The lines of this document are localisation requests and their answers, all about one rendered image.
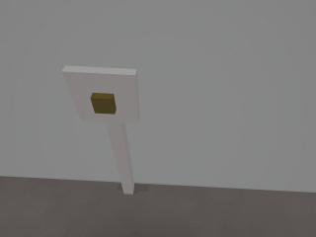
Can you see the panel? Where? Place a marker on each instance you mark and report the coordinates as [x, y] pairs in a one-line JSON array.
[[82, 82]]

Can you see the button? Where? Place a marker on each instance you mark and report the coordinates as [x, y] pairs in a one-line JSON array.
[[104, 103]]

